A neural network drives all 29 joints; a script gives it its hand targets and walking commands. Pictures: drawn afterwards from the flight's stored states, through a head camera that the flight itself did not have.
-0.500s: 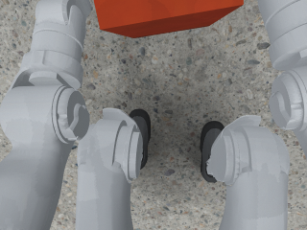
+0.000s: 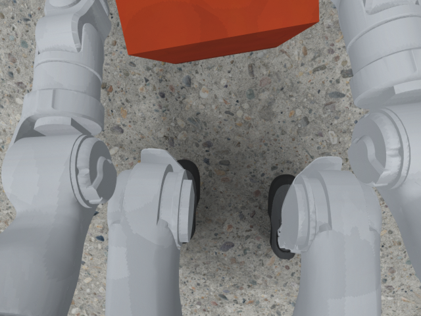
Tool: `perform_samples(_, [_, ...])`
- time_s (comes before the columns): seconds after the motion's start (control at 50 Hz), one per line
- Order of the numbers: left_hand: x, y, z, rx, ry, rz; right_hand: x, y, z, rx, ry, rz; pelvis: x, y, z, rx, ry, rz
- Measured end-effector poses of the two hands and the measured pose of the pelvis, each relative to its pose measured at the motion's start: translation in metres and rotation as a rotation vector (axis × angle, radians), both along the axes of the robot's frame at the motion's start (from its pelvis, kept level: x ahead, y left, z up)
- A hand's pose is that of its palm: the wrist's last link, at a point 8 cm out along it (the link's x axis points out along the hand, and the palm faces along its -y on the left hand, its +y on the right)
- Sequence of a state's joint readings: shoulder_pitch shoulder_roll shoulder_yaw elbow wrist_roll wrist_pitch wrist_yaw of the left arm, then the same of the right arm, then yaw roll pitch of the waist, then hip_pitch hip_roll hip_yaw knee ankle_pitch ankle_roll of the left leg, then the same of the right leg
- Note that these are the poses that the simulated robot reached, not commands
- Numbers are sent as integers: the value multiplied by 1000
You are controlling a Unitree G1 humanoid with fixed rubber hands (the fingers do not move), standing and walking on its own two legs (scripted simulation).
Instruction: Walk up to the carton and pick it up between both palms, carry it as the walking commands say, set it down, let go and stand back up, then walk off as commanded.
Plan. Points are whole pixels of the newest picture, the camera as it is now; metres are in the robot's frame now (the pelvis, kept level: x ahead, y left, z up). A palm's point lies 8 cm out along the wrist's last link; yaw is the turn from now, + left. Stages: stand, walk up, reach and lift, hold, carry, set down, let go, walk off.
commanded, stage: reach and lift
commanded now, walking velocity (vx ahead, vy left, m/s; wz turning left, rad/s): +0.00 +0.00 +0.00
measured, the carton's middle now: out of the picture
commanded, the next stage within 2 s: none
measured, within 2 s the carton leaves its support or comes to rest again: leaves its support in 0.38 s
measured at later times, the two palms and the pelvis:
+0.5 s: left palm out of the picture +0.53 +0.19 -0.15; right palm out of the picture +0.58 -0.09 -0.12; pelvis +0.00 +0.00 +0.03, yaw +0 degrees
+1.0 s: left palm out of the picture +0.53 +0.20 -0.09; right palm out of the picture +0.58 -0.09 -0.07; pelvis -0.02 +0.00 +0.06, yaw +0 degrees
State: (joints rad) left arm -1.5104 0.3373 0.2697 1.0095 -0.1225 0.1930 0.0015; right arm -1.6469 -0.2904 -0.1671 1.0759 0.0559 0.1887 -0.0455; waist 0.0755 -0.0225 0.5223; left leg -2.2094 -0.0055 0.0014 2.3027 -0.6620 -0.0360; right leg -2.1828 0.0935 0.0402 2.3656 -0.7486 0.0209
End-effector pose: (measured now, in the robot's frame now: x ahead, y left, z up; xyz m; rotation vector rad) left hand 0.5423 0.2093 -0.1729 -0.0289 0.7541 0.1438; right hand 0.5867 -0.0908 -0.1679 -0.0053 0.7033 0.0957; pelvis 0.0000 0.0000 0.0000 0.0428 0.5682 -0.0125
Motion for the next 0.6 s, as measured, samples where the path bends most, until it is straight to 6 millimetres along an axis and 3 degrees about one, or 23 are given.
perform_samples(0.34, [-4, -7, 6, 48, 33, 50, -9, 1, 7, -49, 12, -22, 2, 0, 9, -7, -5, 13])
perform_samples(0.46, [-13, -16, 19, 40, 38, 74, -10, -1, 33, -100, 6, -53, -2, 0, 21, -21, -21, 22])
perform_samples(0.6, [-8, -16, 50, 36, -12, 69, 0, 0, 76, -93, -44, -62, -14, -1, 34, -35, -37, 14])
